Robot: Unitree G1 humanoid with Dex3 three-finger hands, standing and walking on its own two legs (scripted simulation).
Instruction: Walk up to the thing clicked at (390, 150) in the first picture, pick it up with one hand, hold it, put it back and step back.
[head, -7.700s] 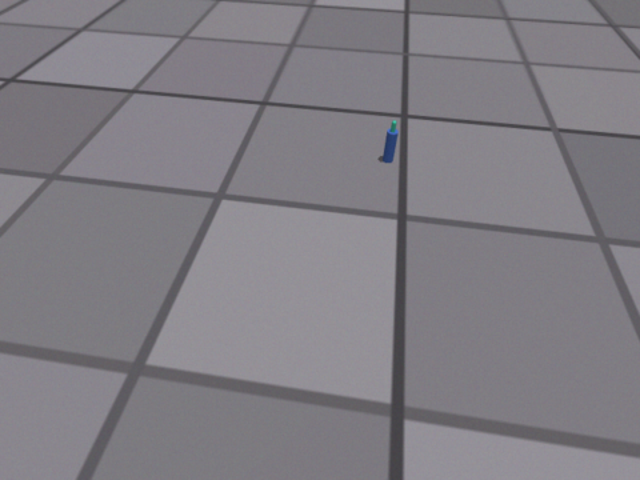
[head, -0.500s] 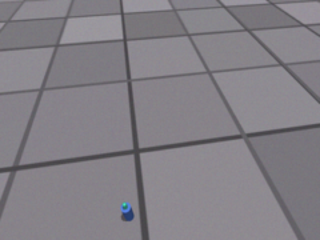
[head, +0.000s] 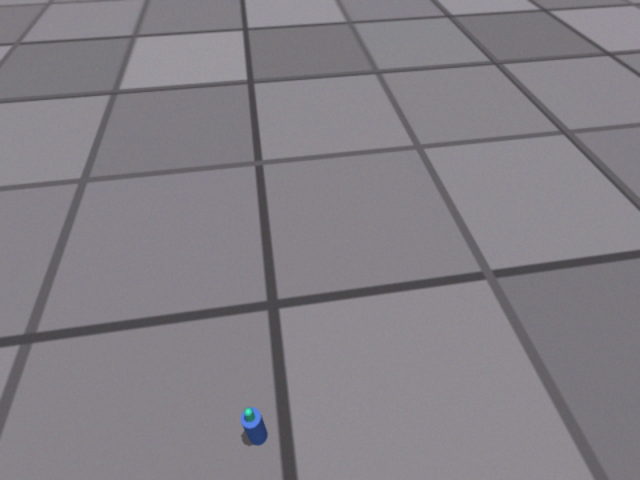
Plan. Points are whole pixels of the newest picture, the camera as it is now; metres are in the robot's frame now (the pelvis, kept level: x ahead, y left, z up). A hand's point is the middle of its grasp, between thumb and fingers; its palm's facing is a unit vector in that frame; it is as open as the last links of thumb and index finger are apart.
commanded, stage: stand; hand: left
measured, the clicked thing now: (253, 424) +0.38 +0.19 -0.67
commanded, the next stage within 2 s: go down in 0.78 s
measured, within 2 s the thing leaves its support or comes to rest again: neither
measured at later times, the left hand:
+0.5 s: hand out of the picture +0.08 +0.25 -0.16, palm faces -0.05 -0.94 -0.35, open 7.4 cm
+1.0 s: hand out of the picture +0.11 +0.25 -0.16, palm faces +0.04 -0.94 -0.33, open 8.3 cm
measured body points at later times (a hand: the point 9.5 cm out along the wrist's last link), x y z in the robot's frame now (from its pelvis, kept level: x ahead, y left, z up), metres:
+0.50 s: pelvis +0.01 +0.00 +0.00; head +0.01 +0.00 +0.45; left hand +0.08 +0.30 -0.13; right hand +0.08 -0.30 -0.13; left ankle +0.00 +0.14 -0.75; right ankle +0.00 -0.12 -0.75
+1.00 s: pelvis -0.01 +0.00 -0.01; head +0.03 +0.00 +0.44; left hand +0.11 +0.30 -0.13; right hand +0.08 -0.29 -0.13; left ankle +0.00 +0.14 -0.75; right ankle +0.00 -0.12 -0.75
